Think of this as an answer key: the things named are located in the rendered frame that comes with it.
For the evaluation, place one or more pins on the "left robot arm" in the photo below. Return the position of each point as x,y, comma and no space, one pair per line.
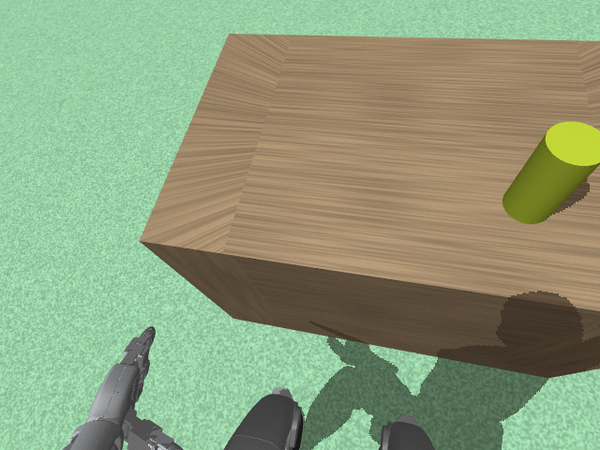
97,435

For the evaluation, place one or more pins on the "left robot hand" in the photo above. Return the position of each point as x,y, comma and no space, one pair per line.
121,388

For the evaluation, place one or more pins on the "can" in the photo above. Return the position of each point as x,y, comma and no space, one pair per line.
566,156

